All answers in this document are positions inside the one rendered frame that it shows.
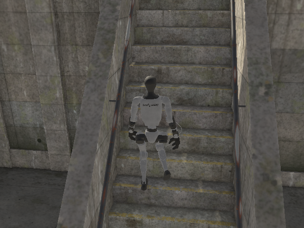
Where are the stairs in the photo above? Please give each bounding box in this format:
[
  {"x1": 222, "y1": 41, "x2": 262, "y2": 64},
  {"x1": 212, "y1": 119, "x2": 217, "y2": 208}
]
[{"x1": 108, "y1": 0, "x2": 237, "y2": 228}]

